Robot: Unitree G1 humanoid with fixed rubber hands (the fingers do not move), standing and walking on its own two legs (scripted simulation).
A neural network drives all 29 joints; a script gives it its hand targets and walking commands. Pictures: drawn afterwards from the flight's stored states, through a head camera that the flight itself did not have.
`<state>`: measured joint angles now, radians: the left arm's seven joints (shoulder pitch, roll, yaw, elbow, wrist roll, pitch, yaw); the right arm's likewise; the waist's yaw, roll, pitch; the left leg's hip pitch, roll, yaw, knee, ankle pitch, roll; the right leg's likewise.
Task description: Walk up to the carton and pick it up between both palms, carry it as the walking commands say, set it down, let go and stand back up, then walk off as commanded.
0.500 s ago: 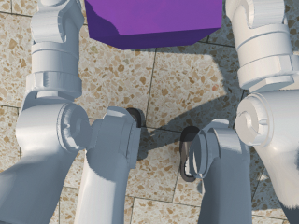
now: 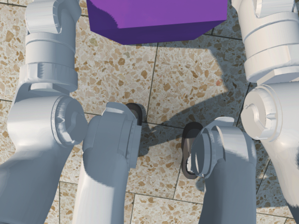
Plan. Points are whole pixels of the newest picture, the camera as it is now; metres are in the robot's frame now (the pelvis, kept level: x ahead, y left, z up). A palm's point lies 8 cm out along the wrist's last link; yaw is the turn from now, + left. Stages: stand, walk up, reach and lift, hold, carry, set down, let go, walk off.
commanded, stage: set down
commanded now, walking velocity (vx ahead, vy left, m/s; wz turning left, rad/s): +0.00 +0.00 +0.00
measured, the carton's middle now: out of the picture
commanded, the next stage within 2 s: none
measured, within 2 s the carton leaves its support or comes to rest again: neither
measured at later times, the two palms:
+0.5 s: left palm out of the picture +0.53 +0.24 -0.17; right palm out of the picture +0.59 -0.06 -0.17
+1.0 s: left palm out of the picture +0.53 +0.24 -0.17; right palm out of the picture +0.59 -0.06 -0.17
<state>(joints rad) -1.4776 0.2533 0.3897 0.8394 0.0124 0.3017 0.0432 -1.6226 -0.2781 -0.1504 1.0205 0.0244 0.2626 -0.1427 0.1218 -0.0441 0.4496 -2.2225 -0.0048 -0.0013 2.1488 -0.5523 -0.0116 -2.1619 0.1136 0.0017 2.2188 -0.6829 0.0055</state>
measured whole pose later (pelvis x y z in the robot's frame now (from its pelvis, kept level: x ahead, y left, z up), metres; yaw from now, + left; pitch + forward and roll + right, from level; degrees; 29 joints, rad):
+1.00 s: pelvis +0.00 -0.01 -0.01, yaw +0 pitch +32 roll +2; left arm -1.51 0.27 0.47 0.91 0.07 0.25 -0.06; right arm -1.65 -0.29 -0.20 1.06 -0.03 0.23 -0.05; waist 0.12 -0.04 0.52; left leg -2.18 -0.01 -0.01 2.18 -0.56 -0.03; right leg -2.13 0.11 -0.01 2.26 -0.69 -0.01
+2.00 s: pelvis +0.00 +0.00 +0.08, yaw +0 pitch +43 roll -1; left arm -1.47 0.32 0.35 0.98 -0.06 0.21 0.09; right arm -1.61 -0.39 -0.14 1.09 0.03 0.24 -0.08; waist 0.12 -0.03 0.20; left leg -2.13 -0.04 -0.02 1.87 -0.48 -0.01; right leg -2.06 0.09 0.01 1.92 -0.61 0.01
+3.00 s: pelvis +0.05 +0.01 +0.30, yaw +0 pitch +44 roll -2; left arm -1.10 0.20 0.46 0.78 0.15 0.18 -0.04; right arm -1.22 -0.22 -0.31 0.85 -0.17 0.22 -0.06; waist 0.09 -0.03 0.04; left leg -1.44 -0.02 -0.03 0.89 -0.21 0.00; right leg -1.38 0.07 0.05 0.92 -0.30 0.01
